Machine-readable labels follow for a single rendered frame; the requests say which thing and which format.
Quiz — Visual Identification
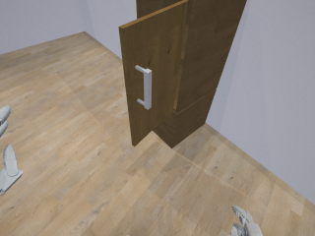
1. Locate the handle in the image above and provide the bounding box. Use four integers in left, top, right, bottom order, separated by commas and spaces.
135, 65, 153, 110

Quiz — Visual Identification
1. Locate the cupboard door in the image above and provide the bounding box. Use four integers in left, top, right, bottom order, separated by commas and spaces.
118, 0, 189, 147

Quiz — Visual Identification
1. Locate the left robot hand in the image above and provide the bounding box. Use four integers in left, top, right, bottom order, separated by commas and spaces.
0, 105, 24, 194

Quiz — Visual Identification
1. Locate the right robot hand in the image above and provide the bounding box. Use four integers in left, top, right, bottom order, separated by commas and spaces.
228, 205, 263, 236

